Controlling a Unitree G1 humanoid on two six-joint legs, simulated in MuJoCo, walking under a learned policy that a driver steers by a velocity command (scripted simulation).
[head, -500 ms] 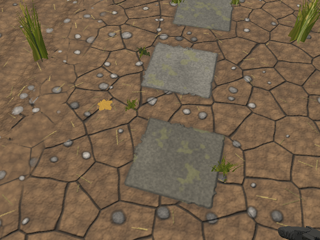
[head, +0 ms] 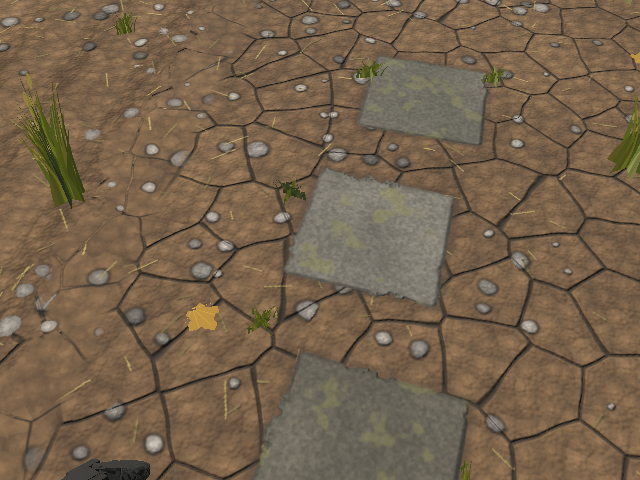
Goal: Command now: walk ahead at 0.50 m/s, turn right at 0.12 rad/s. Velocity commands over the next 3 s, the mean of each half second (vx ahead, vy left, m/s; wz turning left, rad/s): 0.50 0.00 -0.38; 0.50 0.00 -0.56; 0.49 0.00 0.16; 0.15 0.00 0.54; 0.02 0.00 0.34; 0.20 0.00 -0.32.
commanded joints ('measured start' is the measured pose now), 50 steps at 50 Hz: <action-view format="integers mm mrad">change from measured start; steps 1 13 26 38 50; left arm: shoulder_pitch -53 201 294 184 -49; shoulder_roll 124 152 164 76 73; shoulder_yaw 38 59 76 51 44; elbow -87 -42 7 -96 -196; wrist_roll -5 -1 -17 -13 -7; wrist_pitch -20 12 61 75 56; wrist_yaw -9 29 66 40 -14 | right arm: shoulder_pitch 25 -115 -270 -117 -26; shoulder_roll -173 -89 -116 -89 -199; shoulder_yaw -49 -10 -31 -38 -65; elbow -17 -126 -152 -50 50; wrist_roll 0 -32 -2 -14 22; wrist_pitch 2 -49 -81 -65 -19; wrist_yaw -9 0 15 6 -1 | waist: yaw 22 70 70 56 22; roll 150 -23 -77 135 112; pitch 10 -37 -49 12 34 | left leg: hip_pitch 64 -626 -290 -97 78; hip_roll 314 158 73 343 369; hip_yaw -102 27 20 -64 213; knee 18 629 73 -185 -75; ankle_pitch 627 68 313 310 748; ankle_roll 115 -104 -54 138 73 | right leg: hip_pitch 16 414 434 -156 -16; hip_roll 15 -123 -81 -85 3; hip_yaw -21 343 406 85 -59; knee -24 -320 -102 556 88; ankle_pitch -117 31 31 -281 -158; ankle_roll -65 -281 -149 26 -69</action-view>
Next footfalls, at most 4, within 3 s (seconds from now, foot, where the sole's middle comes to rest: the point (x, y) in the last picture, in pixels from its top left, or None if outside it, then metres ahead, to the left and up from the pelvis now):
0.06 right None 0.20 -0.12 -0.77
0.54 left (288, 466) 0.51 0.04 -0.77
1.06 right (453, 396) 0.64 -0.33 -0.77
1.58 left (402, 265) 1.01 -0.28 -0.77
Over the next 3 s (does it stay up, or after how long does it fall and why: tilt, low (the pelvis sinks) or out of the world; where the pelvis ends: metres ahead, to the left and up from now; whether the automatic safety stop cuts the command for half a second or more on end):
stays up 0.99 -0.42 -0.01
